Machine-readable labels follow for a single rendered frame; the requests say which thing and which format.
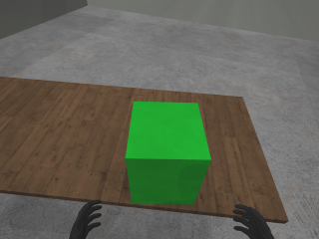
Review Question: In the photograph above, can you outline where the table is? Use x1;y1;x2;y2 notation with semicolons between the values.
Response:
0;77;289;224

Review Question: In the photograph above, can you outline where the robot right hand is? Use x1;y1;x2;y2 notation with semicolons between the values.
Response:
232;204;275;239

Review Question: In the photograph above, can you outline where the carton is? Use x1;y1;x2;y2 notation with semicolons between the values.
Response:
126;101;211;204

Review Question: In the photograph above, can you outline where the robot left hand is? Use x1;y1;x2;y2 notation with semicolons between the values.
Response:
69;199;103;239

